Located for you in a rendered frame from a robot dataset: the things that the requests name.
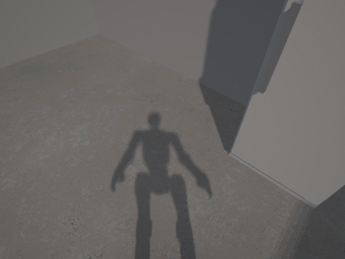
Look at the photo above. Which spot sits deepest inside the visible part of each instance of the handle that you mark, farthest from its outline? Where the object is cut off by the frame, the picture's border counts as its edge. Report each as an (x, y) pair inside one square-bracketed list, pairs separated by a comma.
[(286, 30)]

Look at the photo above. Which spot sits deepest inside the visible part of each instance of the fridge door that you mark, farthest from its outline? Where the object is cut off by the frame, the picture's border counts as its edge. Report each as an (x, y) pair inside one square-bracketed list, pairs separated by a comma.
[(295, 131)]

